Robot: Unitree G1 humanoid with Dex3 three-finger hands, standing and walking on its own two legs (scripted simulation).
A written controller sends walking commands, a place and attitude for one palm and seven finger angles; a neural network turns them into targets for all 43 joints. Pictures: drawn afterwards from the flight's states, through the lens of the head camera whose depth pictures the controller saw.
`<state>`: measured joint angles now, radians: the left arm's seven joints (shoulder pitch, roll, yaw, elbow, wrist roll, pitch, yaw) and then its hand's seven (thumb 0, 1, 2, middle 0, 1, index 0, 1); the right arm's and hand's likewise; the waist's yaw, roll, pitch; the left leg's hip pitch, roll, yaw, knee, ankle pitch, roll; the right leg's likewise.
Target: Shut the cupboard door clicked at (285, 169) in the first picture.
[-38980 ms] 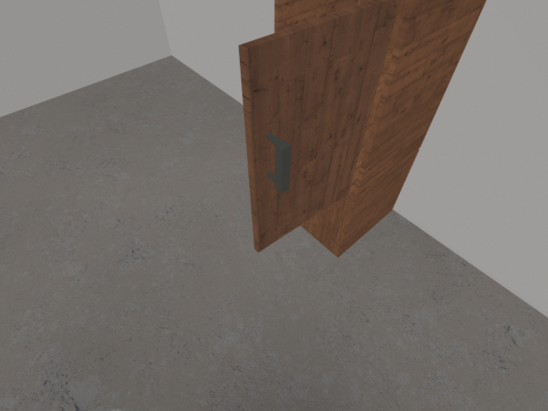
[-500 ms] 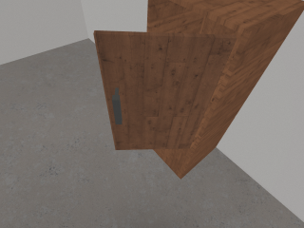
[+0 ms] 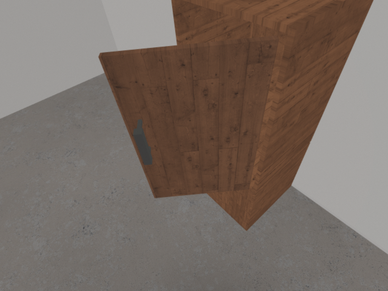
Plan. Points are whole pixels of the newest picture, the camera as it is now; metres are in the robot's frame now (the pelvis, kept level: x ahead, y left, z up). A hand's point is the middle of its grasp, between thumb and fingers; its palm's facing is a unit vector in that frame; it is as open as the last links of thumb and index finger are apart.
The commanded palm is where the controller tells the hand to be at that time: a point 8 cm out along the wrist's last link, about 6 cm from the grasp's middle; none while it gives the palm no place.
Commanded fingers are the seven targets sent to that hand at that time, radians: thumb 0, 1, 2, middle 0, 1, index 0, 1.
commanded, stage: look again from close up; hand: left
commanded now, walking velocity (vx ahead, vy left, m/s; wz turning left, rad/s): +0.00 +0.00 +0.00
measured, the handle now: (144, 142) +0.48 +0.17 +0.01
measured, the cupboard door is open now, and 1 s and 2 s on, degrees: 53 53 53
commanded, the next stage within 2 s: raise the hand and make a fist in 0.06 s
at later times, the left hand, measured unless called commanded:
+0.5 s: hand (124, 275) +0.16 +0.15 -0.02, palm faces +0.12 -0.99 +0.01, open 6.6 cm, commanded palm +0.10 +0.21 -0.05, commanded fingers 0.00 0.90 0.90 -0.51 -0.64 -0.51 -0.64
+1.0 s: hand (103, 290) +0.14 +0.19 -0.04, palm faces +0.13 -0.99 -0.02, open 4.1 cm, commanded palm +0.10 +0.24 -0.02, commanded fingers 0.00 0.90 0.90 -0.97 -1.14 -0.97 -1.14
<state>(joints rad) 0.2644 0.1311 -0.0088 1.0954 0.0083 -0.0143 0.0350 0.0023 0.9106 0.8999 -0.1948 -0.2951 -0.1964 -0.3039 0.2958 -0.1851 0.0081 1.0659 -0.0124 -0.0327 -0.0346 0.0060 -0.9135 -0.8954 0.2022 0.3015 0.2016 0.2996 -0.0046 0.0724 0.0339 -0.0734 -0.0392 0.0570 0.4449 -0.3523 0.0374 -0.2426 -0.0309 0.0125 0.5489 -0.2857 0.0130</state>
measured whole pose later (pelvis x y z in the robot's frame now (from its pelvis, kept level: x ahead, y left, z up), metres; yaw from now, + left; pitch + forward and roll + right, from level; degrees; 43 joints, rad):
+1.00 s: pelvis -0.07 +0.00 -0.08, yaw +3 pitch +12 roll -2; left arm 0.42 0.21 0.11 -0.11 -0.25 -0.23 -0.12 0.02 0.90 0.90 -0.79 -0.94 -0.79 -0.95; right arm 0.33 -0.18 0.06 0.49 0.01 -0.19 -0.06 0.01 -0.89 -0.89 0.21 0.30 0.21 0.30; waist -0.01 0.02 -0.11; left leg -0.81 -0.02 0.00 1.14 -0.54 0.04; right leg -0.88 -0.04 -0.05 1.06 -0.39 0.01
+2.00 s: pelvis -0.04 -0.02 -0.06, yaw +4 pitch +11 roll -1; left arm 0.37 0.23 0.17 -0.08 -0.28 -0.31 -0.21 0.02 0.90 0.90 -1.29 -1.50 -1.30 -1.50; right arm 0.30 -0.26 0.01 0.47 0.01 -0.17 -0.06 0.01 -0.90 -0.90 0.20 0.30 0.20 0.30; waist 0.00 0.03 -0.10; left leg -0.67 -0.01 -0.03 1.01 -0.54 0.00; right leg -0.75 -0.02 -0.08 0.97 -0.42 -0.02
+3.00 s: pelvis -0.05 -0.01 -0.05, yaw +3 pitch +13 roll +0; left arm -0.34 0.14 0.10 0.49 -0.14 -0.32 0.01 0.02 0.90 0.90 -1.30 -1.50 -1.30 -1.50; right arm 0.28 -0.24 0.01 0.59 -0.01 -0.10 -0.03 0.01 -0.90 -0.90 0.20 0.30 0.20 0.30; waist -0.04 0.03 -0.10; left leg -0.70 -0.02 0.00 0.97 -0.50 0.02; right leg -0.79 -0.03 -0.05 0.94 -0.38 -0.01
